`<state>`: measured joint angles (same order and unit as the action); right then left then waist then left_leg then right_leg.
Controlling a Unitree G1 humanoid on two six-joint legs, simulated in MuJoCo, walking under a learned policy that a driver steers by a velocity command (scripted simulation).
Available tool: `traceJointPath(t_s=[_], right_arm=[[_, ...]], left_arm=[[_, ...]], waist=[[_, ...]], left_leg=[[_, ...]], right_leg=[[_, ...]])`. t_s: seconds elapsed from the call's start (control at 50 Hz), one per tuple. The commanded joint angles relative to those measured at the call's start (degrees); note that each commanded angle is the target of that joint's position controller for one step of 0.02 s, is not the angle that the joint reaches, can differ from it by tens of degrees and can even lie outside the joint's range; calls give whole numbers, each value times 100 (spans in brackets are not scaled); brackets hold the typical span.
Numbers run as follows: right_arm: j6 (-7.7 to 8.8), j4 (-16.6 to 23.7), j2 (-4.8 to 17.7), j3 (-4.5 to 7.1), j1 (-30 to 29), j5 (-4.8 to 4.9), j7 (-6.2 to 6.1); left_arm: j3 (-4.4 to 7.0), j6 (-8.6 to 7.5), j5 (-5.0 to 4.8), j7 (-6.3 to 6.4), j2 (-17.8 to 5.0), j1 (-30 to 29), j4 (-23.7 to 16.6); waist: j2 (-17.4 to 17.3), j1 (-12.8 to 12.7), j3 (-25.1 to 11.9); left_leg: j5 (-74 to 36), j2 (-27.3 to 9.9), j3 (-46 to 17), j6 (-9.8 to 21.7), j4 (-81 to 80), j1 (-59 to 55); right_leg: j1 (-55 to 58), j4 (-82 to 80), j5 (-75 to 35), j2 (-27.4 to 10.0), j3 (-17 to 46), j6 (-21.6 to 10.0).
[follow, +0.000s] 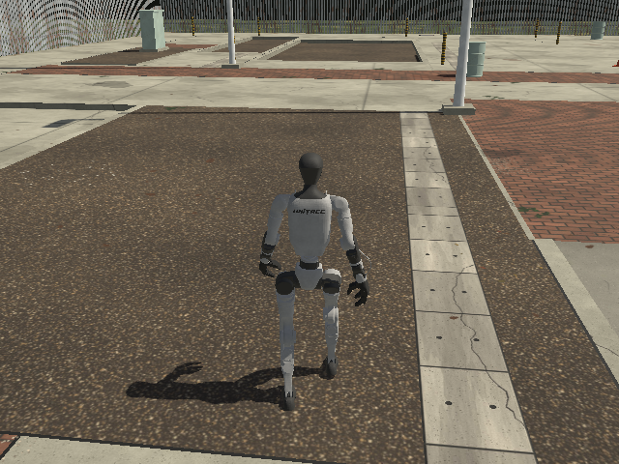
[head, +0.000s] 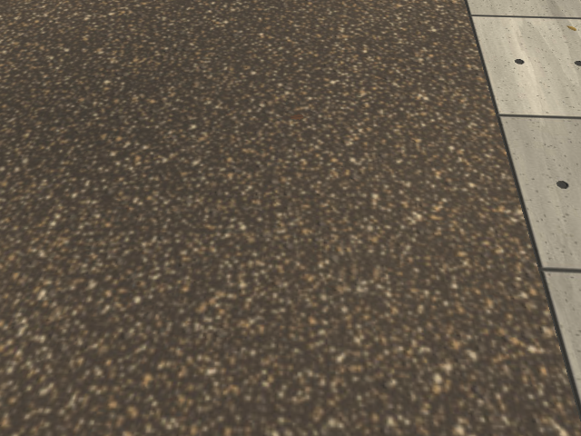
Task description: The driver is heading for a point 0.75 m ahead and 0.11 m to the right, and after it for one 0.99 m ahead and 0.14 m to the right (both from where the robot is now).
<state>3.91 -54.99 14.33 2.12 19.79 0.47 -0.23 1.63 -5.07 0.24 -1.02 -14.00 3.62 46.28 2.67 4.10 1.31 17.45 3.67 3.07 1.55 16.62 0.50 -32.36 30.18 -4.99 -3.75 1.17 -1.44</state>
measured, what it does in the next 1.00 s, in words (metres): walks ahead: right foot, then left foot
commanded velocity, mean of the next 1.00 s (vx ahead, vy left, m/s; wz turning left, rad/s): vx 0.05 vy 0.00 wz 0.00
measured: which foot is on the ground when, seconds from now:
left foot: down 0.00-0.04, up 0.06-0.32, down 0.34-1.00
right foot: up 0.00-0.00, down 0.02-1.00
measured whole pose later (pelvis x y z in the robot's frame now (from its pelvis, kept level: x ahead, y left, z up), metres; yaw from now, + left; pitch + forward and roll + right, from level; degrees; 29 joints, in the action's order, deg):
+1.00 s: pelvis +0.14 +0.00 +0.00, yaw +0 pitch -1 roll +0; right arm 0.7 -61.8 10.8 1.7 14.3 -0.1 -2.2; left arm 2.5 0.8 -0.2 2.1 -12.0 8.2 61.2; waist 0.2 0.0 2.4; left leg 19.0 -0.9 0.5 -0.5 28.3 8.0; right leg -14.9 28.7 12.5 -0.4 -1.3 -0.2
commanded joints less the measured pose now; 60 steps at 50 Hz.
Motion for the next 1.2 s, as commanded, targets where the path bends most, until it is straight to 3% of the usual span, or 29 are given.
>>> traceJointPath(t_s=[0.02,0.04,0.06,0.08,0.1,0.12,0.14,0.16,0.22,0.28,0.32,0.36,0.38,0.4,0.42,0.44,0.52,0.7,1.2], right_arm=[[-43,236,901,193,-217,27,-66],[-24,292,708,119,21,-85,-64],[6,92,3,-98,1065,-141,-1],[-13,-59,270,-59,1144,-40,26],[-76,19,706,64,732,83,23],[-165,120,717,89,260,104,-43],[-270,164,676,117,-27,55,-109],[-380,168,604,125,-53,16,-168],[-499,42,334,80,86,-34,-269],[-539,-30,335,90,1,-57,-268],[-540,-93,321,98,-27,-127,-227],[-519,-14,481,99,-163,-219,-220],[-498,-64,855,188,-292,-113,-231],[-434,-105,658,165,-373,-80,-210],[-363,-132,483,119,-457,-114,-205],[-303,-143,449,112,-559,-125,-199],[-174,-261,407,104,-397,-58,-190],[-236,-436,337,74,-219,-46,-200],[-291,-708,119,19,-58,-67,-240]], left_arm=[[287,-119,78,-4,-859,845,-8],[370,-132,149,32,-1231,1380,101],[340,-52,229,54,-1319,1524,135],[214,21,115,16,-821,1652,147],[184,59,22,-20,-748,1337,118],[161,87,9,-11,-692,856,41],[116,101,39,3,-595,464,-10],[109,110,94,24,-570,213,-11],[134,161,182,70,-580,73,81],[140,218,74,137,-617,74,182],[123,283,-2,170,-580,59,259],[76,314,11,173,-432,304,408],[115,331,13,186,-450,499,409],[116,345,45,224,-459,427,449],[124,353,32,246,-434,442,471],[120,369,29,268,-388,499,526],[136,382,34,253,-369,572,707],[160,455,-28,266,-380,590,1007],[174,561,-39,349,-302,579,1548]], waist=[[-574,-695,-602],[-58,-763,-1250],[1183,-393,-2049],[1014,-545,-2529],[614,-558,-2025],[222,-477,-1448],[80,-392,-992],[277,-240,-808],[510,-139,-747],[450,-159,-831],[387,-90,-604],[82,-198,-152],[-573,-494,90],[-765,-427,176],[-888,-487,172],[-939,-535,143],[-609,-456,-44],[-304,-376,-218],[-299,-426,106]], left_leg=[[-3751,-1207,-504,458,1187,79],[-2637,-806,-265,203,2310,615],[816,-165,-211,-175,4085,2291],[2291,-146,-823,-284,4804,2521],[2182,-353,-948,-298,5107,2747],[1854,-545,-812,-338,5016,2905],[1557,-700,-763,-384,4708,2854],[1244,-844,-768,-406,4278,2461],[922,-699,-489,-437,3164,1627],[32,-667,-388,-357,2210,1120],[-574,-566,-234,-211,1484,687],[-533,-946,-644,58,792,809],[331,-952,-676,199,755,1468],[961,-893,-716,186,475,2089],[1004,-895,-740,88,299,2314],[780,-876,-721,-7,259,2355],[-201,-800,-609,-83,527,1837],[-1197,-698,-463,-53,759,1394],[-588,-564,-319,-91,510,1443]], right_leg=[[1570,-609,-464,262,-126,-298],[2804,-280,-2899,-401,393,-520],[4712,32,-4369,-1795,1920,-1586],[4664,-252,-3758,-1939,2488,-1819],[4022,-534,-2437,-1703,2183,-1618],[3338,-784,-1364,-1464,1886,-1380],[2595,-1065,-590,-1307,1617,-1247],[1971,-1306,-7,-1124,1377,-1110],[1296,-1570,558,-794,873,-1071],[1204,-1662,1800,-758,822,-1017],[852,-1690,3002,-580,718,-744],[691,-1507,3615,-286,577,-261],[989,-1356,3242,91,202,-92],[1581,-1027,2720,213,17,-4],[1927,-835,2326,214,-15,-31],[2113,-729,2050,194,-25,-80],[2131,-588,1306,185,-50,-167],[2324,-380,383,162,-77,-138],[2316,-539,944,154,-48,-60]])
Keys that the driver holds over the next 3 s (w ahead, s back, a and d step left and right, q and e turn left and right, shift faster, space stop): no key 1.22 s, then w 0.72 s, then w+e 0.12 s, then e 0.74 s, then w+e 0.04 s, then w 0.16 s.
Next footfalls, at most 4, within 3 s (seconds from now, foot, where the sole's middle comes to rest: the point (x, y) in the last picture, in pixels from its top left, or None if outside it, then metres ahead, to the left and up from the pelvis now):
0.02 right None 0.21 -0.12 -0.77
0.34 left None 0.14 0.13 -0.77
1.96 left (236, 388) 0.60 0.12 -0.77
2.46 right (326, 323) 0.75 -0.11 -0.77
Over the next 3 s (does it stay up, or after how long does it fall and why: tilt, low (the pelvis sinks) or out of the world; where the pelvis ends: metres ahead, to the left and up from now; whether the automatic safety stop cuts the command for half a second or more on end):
stays up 0.72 0.02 0.00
